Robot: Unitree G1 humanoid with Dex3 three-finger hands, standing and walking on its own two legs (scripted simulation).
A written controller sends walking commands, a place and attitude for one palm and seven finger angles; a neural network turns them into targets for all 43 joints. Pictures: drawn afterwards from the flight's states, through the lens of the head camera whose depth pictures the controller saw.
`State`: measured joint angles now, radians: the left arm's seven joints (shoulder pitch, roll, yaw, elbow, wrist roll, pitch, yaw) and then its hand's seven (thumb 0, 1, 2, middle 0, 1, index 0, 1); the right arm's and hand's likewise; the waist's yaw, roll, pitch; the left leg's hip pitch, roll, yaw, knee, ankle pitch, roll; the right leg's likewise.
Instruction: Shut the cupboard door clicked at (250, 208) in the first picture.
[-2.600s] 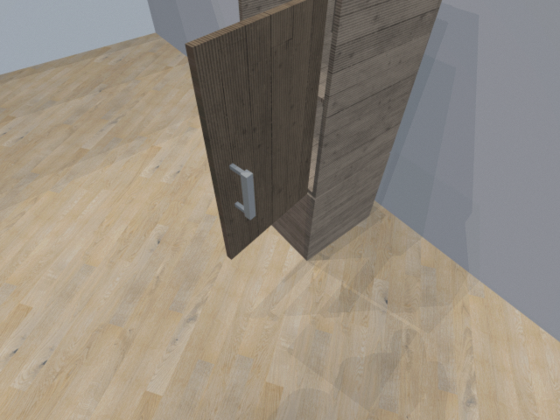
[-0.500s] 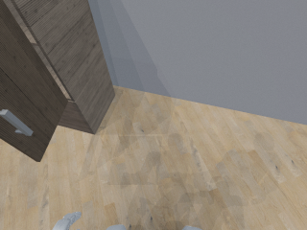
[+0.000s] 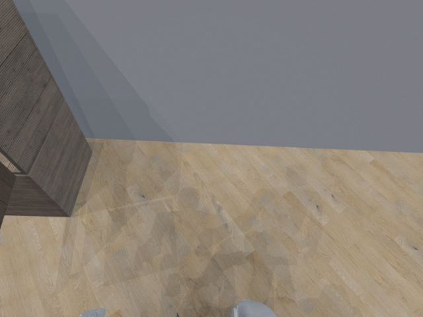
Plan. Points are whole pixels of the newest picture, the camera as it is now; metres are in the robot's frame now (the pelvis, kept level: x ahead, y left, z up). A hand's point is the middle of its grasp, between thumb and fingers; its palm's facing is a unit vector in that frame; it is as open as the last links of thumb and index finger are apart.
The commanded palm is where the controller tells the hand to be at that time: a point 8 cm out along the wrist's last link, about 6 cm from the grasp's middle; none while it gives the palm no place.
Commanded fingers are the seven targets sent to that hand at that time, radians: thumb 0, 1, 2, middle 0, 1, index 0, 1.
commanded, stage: walk around to get in front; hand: left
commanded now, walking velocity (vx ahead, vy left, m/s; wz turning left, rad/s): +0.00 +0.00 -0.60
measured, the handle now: out of the picture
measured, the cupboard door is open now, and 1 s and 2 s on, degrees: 100 100 100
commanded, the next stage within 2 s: none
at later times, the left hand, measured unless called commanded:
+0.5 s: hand (162, 300) +0.16 +0.11 -0.17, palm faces -0.28 -0.94 -0.22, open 7.4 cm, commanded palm none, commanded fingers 0.00 0.90 0.90 -0.20 -0.30 -0.20 -0.30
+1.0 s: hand (210, 261) +0.25 +0.02 -0.16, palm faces -0.57 -0.77 -0.28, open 7.4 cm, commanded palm none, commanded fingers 0.00 0.90 0.90 -0.20 -0.30 -0.20 -0.30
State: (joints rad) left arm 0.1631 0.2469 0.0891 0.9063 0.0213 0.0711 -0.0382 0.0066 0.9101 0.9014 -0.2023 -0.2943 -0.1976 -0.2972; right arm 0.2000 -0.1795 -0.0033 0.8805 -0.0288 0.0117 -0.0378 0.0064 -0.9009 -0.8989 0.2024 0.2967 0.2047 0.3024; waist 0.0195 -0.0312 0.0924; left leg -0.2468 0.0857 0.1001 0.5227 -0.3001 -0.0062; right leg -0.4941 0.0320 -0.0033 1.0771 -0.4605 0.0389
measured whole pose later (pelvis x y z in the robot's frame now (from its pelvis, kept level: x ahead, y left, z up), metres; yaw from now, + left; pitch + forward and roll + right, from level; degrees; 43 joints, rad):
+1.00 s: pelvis +0.04 -0.09 -0.01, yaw -36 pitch +1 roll +0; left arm 0.13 0.23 0.06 0.89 0.02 0.02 -0.01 0.00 0.91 0.90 -0.20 -0.29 -0.20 -0.30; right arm 0.21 -0.27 -0.05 0.93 -0.01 0.07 -0.03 0.01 -0.90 -0.90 0.20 0.30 0.20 0.30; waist -0.02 0.05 0.13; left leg -0.42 0.13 0.06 1.05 -0.54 -0.08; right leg -0.30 0.00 -0.04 0.63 -0.35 -0.03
